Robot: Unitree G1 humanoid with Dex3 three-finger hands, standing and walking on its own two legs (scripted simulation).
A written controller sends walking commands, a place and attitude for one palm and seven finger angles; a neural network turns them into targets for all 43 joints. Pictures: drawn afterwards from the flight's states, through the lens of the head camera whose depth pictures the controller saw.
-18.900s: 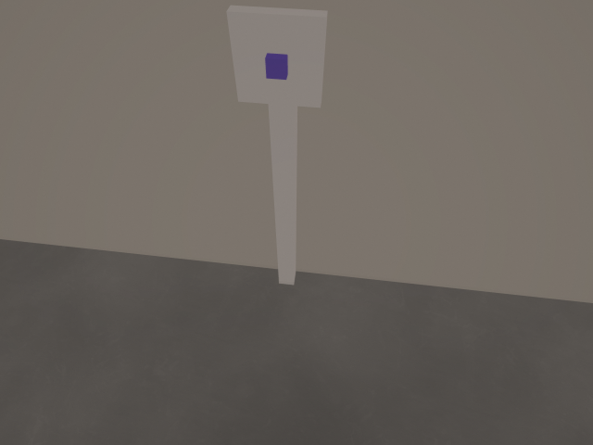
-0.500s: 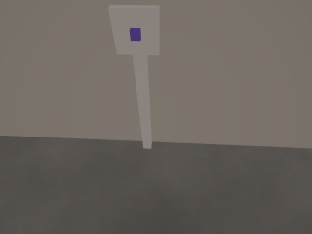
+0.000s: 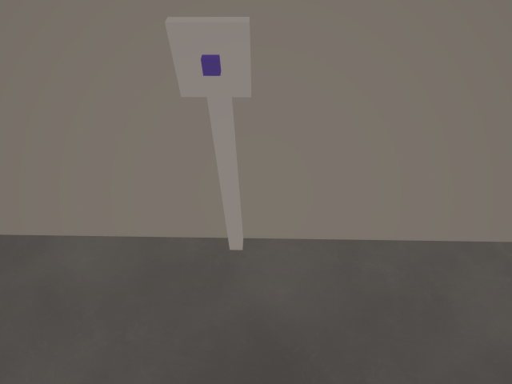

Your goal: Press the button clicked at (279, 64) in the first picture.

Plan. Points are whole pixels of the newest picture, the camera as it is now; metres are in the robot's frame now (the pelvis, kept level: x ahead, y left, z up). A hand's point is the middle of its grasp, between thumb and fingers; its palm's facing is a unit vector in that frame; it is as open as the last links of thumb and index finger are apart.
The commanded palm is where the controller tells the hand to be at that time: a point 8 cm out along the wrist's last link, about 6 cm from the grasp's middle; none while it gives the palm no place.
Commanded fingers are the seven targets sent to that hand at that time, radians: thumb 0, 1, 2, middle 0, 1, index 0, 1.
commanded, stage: let the arm hang, fingers relaxed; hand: left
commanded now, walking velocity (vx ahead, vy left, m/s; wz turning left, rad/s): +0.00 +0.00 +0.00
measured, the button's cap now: (211, 64) +0.75 +0.14 +0.13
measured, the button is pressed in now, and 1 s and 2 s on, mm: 0 0 0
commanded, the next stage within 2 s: stand and wait in 0.02 s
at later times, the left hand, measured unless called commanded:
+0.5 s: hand out of the picture +0.09 +0.22 -0.15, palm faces -0.01 -0.94 -0.34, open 7.4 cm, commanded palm none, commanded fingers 0.00 0.90 0.90 -0.20 -0.30 -0.20 -0.30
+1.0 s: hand out of the picture +0.12 +0.21 -0.15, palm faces -0.03 -0.94 -0.34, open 7.4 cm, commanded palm none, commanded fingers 0.00 0.90 0.90 -0.20 -0.30 -0.20 -0.30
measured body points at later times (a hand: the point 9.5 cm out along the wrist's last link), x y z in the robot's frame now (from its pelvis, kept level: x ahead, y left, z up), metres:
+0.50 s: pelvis +0.02 -0.02 +0.00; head +0.05 -0.04 +0.45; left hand +0.10 +0.27 -0.13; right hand +0.09 -0.30 -0.15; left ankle +0.03 +0.12 -0.75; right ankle +0.02 -0.09 -0.75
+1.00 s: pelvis +0.04 -0.03 +0.00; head +0.06 -0.04 +0.45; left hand +0.13 +0.26 -0.13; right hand +0.08 -0.31 -0.15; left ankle +0.03 +0.12 -0.75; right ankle +0.02 -0.09 -0.75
